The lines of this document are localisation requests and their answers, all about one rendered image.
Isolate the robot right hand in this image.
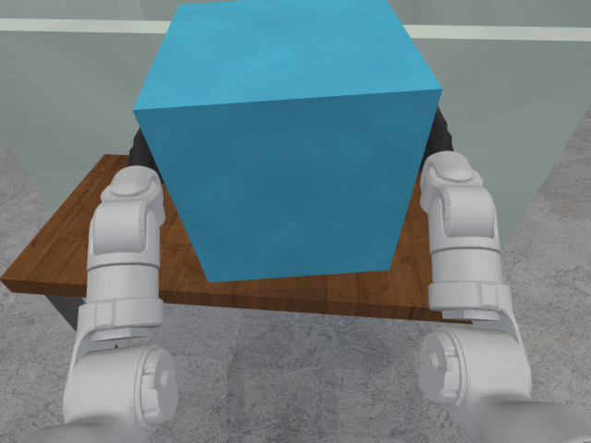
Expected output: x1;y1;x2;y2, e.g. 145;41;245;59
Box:
419;106;454;173

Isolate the robot left forearm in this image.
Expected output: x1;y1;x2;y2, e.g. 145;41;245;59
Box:
63;165;165;423

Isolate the robot left hand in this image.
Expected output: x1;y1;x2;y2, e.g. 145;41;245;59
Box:
127;128;164;184

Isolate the left robot upper arm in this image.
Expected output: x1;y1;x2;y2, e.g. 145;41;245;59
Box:
17;343;178;443

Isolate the robot right forearm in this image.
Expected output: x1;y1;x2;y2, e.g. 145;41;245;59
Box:
419;150;532;394

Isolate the table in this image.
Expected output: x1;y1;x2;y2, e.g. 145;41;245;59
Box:
0;154;473;348

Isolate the right robot upper arm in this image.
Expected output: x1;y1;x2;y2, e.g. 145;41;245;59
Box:
418;326;591;443

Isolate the carton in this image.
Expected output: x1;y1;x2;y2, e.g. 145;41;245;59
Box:
132;0;442;282

